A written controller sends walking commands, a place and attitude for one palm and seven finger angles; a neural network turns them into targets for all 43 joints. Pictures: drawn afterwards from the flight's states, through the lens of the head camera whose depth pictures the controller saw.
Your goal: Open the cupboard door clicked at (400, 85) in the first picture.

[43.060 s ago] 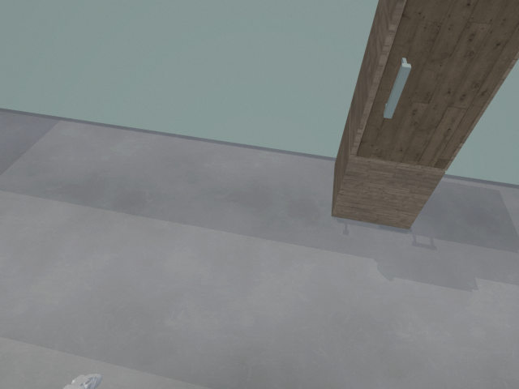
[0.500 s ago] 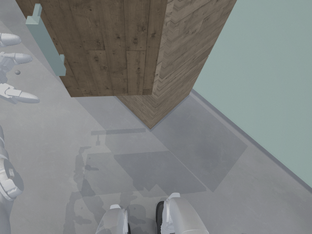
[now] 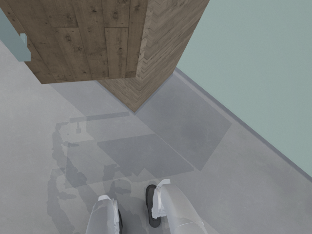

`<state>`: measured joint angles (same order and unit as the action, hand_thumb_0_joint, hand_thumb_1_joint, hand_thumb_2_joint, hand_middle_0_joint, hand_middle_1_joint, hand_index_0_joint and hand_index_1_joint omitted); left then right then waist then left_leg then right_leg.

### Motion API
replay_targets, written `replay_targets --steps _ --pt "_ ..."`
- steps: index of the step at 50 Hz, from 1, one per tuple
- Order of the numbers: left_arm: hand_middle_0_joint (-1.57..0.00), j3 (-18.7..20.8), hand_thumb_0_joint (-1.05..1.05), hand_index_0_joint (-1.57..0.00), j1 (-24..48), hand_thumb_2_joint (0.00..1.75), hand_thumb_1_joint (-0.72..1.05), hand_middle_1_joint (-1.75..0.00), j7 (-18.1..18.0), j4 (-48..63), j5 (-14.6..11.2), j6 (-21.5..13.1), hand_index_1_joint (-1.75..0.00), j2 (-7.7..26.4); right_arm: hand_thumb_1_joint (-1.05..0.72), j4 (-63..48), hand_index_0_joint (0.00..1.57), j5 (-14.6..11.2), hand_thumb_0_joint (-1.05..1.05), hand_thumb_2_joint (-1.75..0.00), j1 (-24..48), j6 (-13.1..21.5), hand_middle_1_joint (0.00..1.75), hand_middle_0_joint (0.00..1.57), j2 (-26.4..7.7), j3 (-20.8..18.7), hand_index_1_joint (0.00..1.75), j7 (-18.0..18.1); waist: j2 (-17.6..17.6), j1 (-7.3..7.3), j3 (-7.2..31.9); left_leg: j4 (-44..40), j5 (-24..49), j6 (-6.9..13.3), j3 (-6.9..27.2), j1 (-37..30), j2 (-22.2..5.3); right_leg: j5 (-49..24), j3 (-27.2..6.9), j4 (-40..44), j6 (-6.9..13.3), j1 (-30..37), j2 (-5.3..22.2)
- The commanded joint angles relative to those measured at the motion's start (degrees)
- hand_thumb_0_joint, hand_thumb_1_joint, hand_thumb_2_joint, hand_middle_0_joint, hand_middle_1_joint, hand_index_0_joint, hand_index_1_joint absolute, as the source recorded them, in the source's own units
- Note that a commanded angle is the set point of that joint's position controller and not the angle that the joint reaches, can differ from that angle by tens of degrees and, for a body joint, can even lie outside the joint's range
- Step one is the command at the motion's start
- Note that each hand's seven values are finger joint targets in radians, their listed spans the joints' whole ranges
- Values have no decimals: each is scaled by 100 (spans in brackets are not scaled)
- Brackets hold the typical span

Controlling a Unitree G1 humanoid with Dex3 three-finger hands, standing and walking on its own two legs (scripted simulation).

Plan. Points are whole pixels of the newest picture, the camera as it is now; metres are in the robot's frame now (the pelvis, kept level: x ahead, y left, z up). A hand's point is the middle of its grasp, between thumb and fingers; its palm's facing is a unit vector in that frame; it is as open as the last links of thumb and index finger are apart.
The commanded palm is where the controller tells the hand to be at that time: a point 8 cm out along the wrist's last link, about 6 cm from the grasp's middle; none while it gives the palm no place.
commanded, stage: move the hooked fingers beside the handle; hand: left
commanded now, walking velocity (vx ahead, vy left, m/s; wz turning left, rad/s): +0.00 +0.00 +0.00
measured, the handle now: (4, 20) +0.58 +0.25 +0.07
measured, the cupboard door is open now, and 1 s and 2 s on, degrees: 50 50 50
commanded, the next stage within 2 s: slide the fingers in behind the handle in 0.68 s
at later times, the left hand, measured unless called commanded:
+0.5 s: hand out of the picture +0.52 +0.32 +0.08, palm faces +0.05 -1.00 -0.02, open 14.0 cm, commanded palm +0.51 +0.34 +0.07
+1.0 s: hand out of the picture +0.52 +0.30 +0.08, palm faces +0.05 -1.00 -0.02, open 14.0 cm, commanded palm +0.51 +0.32 +0.07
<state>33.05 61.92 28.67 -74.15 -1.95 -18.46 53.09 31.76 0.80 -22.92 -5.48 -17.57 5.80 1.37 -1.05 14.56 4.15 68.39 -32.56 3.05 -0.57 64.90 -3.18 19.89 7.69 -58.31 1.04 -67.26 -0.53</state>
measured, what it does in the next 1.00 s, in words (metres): stands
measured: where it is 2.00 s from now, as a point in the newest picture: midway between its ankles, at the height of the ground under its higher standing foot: (135, 225)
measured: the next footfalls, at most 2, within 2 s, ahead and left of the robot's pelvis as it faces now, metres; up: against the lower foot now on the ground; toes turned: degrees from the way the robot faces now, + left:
none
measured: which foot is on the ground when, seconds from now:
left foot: down 0.00-1.00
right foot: down 0.00-1.00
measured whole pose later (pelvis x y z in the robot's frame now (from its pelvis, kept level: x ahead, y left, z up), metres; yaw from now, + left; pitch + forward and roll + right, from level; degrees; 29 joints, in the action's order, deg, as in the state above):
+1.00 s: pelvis +0.00 +0.00 +0.01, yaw +0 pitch +27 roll -6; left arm 31.5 55.5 28.6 -70.0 -5.1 -20.2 46.8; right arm 33.0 0.6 -22.6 -6.5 -16.3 5.1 0.1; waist -0.8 12.0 4.8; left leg 67.1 -32.7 3.1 0.0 61.5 -3.0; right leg 19.9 7.8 -56.6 0.8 -63.6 -0.8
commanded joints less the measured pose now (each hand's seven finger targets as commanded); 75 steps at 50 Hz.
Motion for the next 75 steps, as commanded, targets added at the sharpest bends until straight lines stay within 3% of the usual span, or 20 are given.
replay_targets --steps 1,6,8,14,16,20,22,33,36,39,45,48,51,54,57,60,61,63,65,75 --pt "-30 349 0 -30 1595 30 -50 -120 48 1410 -226 -259 -120 1880 -90 -190 20 57 0 -90 -1318 -56 30 20 -1214 -466 30 21 -1634 -247 3561 -832 4027 -297 649 -2484 -29 -1646 -427 269 10 2049 -232" --pt "-30 604 0 -30 1582 30 -50 -120 25 1655 -294 -278 -120 2098 -90 -191 20 56 0 -90 -1319 -68 30 20 -1214 -499 30 -25 -1490 -267 3481 -867 3744 -224 590 -2256 -19 -1667 -453 307 9 2276 -274" --pt "-30 709 0 -30 1524 30 -50 -120 9 1806 -256 -343 -120 2251 -90 -162 20 75 0 -90 -1332 -50 30 20 -1217 -516 30 -44 -1818 -346 3580 -876 4117 -302 631 -2546 -44 -1722 -429 284 53 2218 -289" --pt "-30 264 0 -30 1246 30 -50 -120 158 1951 -423 -366 -120 1455 -90 -37 20 54 0 -90 -1411 -117 30 20 -1172 -570 30 -84 -1944 -262 3453 -935 5090 -455 803 -3448 -138 -1705 -304 426 30 1703 -323" --pt "-30 157 0 -30 1061 30 -50 -120 202 1852 -529 -297 -120 1172 -90 -21 20 48 0 -90 -1403 -139 30 20 -1162 -585 30 -95 -1643 -231 3290 -967 4939 -424 785 -3327 -127 -1676 -293 498 14 1742 -330" --pt "-30 166 0 -30 930 30 -50 -120 145 1853 -526 -287 -120 1138 -90 -84 20 45 0 -90 -1325 -159 30 20 -1126 -598 30 -89 -1669 -324 3082 -1031 4772 -406 698 -3140 -80 -1715 -315 514 35 1886 -321" --pt "-30 75 0 -30 1091 30 -50 -120 69 1852 -532 -362 -120 1019 -90 -92 20 47 0 -90 -1282 -159 30 20 -1114 -593 30 -80 -1625 -258 2852 -1053 4645 -411 693 -3088 -69 -1652 -303 517 63 1805 -325" --pt "-30 215 0 -30 1149 30 -50 -120 16 1720 -420 -598 -120 1335 -90 -113 20 53 0 -90 -1133 -52 30 20 -1149 -591 30 -36 -1671 -361 3092 -1018 4434 -464 712 -3001 -47 -1556 -346 404 72 1979 -293" --pt "-30 155 0 -30 1299 30 -50 -120 43 1544 -475 -519 -120 1249 -90 -111 20 36 0 -90 -1092 -55 30 20 -1142 -562 30 -23 -1340 -234 2949 -968 3852 -336 614 -2559 -8 -1521 -403 437 27 2087 -290" --pt "-30 294 0 -30 1236 30 -50 -120 79 1529 -451 -532 -120 1464 -90 -127 20 45 0 -90 -1108 -8 30 20 -1173 -570 30 -8 -1411 -310 3134 -946 3871 -359 647 -2538 2 -1520 -397 361 53 2127 -280" --pt "-30 -98 0 -30 1525 30 -50 -120 81 1610 -527 -513 -120 943 -90 -39 20 19 0 -90 -1112 -54 30 20 -1128 -532 30 -24 -1457 -173 3020 -966 3652 -346 679 -2621 -12 -1306 -374 414 35 1829 -280" --pt "-30 -64 0 -30 1704 30 -50 -120 -5 1683 -482 -503 -120 1057 -90 -33 20 23 0 -90 -1117 -38 30 20 -1125 -512 30 -11 -1632 -215 3156 -984 3414 -326 653 -2543 26 -1233 -410 393 53 1903 -268" --pt "-30 -59 0 -30 1615 30 -50 -120 -171 1609 -406 -479 -120 1037 -90 -32 20 34 0 -90 -1134 -40 30 20 -1112 -513 30 -15 -1377 -197 3024 -1016 3172 -288 640 -2384 37 -1142 -409 440 36 1939 -265" --pt "-30 62 0 -30 1628 30 -50 -120 -282 1682 -366 -539 -120 1191 -90 -40 20 57 0 -90 -1144 -24 30 20 -1118 -515 30 -17 -1508 -271 3177 -1029 3303 -325 667 -2474 38 -1204 -409 406 61 2021 -256" --pt "-30 -86 0 -30 1548 30 -50 -120 -348 1853 -397 -573 -120 884 -90 -88 20 54 0 -90 -1157 -26 30 20 -1083 -528 30 -45 -1661 -264 3273 -1041 3530 -336 658 -2673 28 -1290 -395 401 70 1954 -256" --pt "-30 -85 0 -30 1539 30 -50 -120 -420 1614 -391 -489 -120 897 -90 -60 20 42 0 -90 -1118 -42 30 20 -1086 -506 30 -41 -1243 -196 2920 -1084 3077 -239 582 -2256 37 -1268 -438 481 25 2138 -258" --pt "-30 14 0 -30 1435 30 -50 -120 -449 1590 -371 -477 -120 1018 -90 -92 20 42 0 -90 -1123 -43 30 20 -1095 -508 30 -36 -1205 -264 2940 -1118 2944 -219 555 -2119 60 -1257 -463 493 28 2296 -249" --pt "-30 -19 0 -30 1455 30 -50 -120 -489 1747 -341 -545 -120 958 -90 -106 20 55 0 -90 -1142 -34 30 20 -1072 -517 30 -42 -1451 -317 3214 -1107 3155 -254 558 -2354 61 -1346 -463 438 50 2274 -245" --pt "-30 -101 0 -30 1475 30 -50 -120 -529 1692 -365 -569 -120 792 -90 -57 20 56 0 -90 -1161 -31 30 20 -1065 -534 30 -44 -1194 -227 3043 -1100 3115 -234 567 -2316 44 -1352 -454 478 28 2229 -250" --pt "-30 -385 0 -30 1476 30 -50 -120 -664 1813 -420 -641 -120 209 -90 24 20 70 0 -90 -1195 -56 30 20 -1014 -591 30 -63 -1291 -219 3158 -1083 3575 -306 590 -2655 38 -1542 -443 465 25 2140 -240"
